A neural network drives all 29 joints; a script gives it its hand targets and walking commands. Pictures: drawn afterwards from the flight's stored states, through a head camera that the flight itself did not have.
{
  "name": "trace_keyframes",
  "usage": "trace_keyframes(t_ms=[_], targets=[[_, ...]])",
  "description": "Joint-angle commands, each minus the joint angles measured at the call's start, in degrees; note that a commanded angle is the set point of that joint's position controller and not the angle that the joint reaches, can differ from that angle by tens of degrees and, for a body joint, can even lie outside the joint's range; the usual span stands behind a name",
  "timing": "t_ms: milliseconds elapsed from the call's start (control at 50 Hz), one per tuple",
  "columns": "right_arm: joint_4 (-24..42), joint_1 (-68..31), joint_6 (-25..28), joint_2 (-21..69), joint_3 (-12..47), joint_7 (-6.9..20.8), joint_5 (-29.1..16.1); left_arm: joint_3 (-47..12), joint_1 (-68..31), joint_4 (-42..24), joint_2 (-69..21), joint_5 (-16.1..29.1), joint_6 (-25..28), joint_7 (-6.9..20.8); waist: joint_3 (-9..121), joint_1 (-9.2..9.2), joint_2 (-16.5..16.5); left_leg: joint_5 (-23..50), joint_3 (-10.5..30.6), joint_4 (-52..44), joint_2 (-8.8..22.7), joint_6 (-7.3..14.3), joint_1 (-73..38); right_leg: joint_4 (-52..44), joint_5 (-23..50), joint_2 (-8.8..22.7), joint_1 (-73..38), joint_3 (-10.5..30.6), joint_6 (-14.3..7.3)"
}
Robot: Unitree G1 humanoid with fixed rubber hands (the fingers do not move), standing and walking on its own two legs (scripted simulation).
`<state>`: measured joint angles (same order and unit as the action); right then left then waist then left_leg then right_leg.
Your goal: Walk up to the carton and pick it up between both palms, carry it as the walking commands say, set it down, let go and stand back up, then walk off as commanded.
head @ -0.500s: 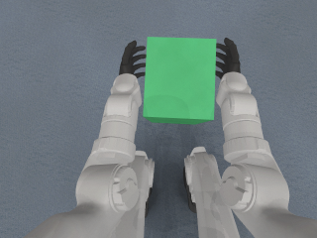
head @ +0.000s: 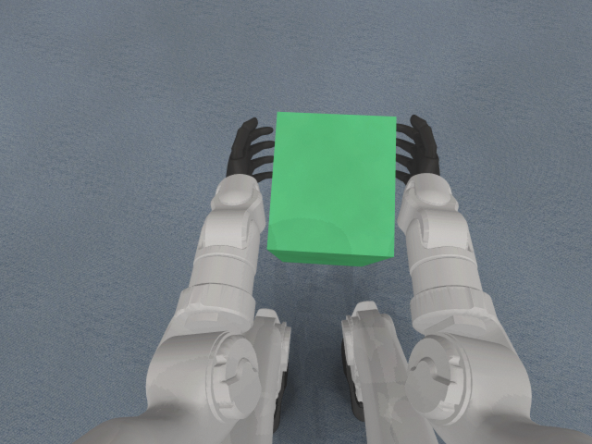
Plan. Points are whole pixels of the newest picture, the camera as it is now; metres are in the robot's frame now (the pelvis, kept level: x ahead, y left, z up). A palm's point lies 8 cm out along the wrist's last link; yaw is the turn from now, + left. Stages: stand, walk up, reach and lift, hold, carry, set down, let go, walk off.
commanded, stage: reach and lift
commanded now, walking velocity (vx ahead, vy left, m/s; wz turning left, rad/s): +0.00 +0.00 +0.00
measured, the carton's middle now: (327, 204) +0.44 -0.03 -0.12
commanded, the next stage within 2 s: none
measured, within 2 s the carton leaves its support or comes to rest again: neither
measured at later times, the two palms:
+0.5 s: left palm (227, 170) +0.44 +0.09 +0.03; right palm (438, 168) +0.43 -0.14 +0.03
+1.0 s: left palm (203, 161) +0.41 +0.10 +0.10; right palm (461, 155) +0.41 -0.13 +0.10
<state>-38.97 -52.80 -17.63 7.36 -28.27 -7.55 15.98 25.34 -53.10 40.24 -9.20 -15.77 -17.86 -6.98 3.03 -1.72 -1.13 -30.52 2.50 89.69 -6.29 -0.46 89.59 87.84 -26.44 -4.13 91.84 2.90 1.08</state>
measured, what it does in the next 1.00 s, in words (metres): rises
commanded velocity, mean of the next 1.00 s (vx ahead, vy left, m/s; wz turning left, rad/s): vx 0.00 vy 0.00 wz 0.00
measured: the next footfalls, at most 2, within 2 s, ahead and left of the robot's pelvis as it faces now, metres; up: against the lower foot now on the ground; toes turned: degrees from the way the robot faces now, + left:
none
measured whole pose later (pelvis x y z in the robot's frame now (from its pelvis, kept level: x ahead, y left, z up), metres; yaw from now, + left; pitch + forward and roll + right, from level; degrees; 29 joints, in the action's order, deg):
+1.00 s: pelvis +0.04 +0.00 +0.13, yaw -1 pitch +18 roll +0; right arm -34.3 -35.0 -14.5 13.0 -25.1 -6.2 18.3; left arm 22.6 -33.5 34.4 -13.9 -16.2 -14.3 -5.7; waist 1.0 -1.3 -1.3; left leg -23.0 3.7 57.8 -4.8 0.7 52.3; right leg 56.1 -19.3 -3.8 54.4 4.7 0.8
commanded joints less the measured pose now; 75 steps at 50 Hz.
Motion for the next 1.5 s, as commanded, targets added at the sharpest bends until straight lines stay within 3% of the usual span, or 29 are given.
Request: trace_keyframes(t_ms=[0, 980, 1480], targets=[[-6.51, -33.24, 0.03, 62.30, 30.72, 12.84, -6.78, -28.63, -38.56, 2.41, -58.78, 6.65, 2.27, 10.84, 51.21, -0.83, 0.97, 10.33, -0.59, -12.37, -5.47, -0.57, -22.66, -10.31, 11.27, -5.81, -34.29, -1.70, 0.19], [-2.72, -8.96, 3.27, 64.47, 34.83, 12.39, -2.66, -33.78, -14.04, -3.29, -59.92, 4.68, 5.21, 11.49, 34.85, 0.00, 1.08, 20.64, 3.27, -41.28, -1.01, 0.38, -52.03, -38.81, 21.04, -2.73, -63.62, 2.94, -0.45], [0.14, -1.75, -0.92, 63.42, 36.49, 14.11, -4.30, -36.52, -4.90, -4.77, -63.06, 5.77, 1.52, 11.13, 25.12, -0.08, 0.72, 27.48, 4.50, -57.01, 2.10, 0.15, -71.05, -53.64, 26.72, -1.01, -79.40, 3.21, -0.93]])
